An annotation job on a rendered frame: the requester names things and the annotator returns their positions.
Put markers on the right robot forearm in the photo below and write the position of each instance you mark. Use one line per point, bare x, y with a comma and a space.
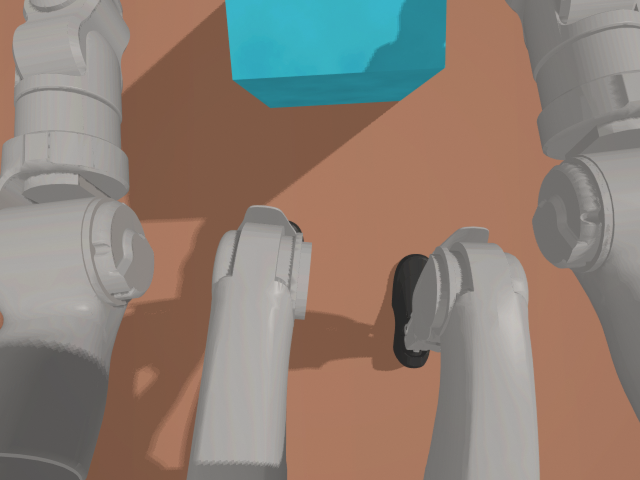
585, 59

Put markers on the left robot upper arm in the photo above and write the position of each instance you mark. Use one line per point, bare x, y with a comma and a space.
68, 270

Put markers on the carton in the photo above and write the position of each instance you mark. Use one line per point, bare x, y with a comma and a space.
290, 53

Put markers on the left robot forearm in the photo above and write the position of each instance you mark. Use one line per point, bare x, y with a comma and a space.
68, 105

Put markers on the right robot upper arm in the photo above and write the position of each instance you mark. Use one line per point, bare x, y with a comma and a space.
588, 220

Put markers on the robot right thigh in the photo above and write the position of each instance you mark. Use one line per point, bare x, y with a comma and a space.
486, 420

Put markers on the left robot foot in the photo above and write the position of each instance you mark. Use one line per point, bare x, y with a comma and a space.
297, 229

